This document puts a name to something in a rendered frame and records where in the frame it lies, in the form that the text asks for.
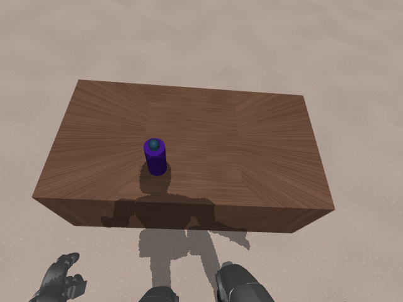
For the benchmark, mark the left robot arm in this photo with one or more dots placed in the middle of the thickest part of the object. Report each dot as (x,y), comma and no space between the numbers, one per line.
(50,293)

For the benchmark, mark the bottle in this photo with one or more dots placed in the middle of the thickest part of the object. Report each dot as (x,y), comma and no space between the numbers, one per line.
(155,154)

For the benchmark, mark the left robot hand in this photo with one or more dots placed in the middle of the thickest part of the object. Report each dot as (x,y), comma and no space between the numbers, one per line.
(57,272)

